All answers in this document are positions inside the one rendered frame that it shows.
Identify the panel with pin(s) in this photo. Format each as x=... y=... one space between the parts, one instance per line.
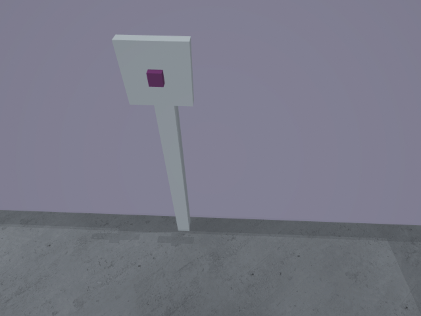
x=172 y=54

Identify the button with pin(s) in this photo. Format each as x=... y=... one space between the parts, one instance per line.
x=155 y=78

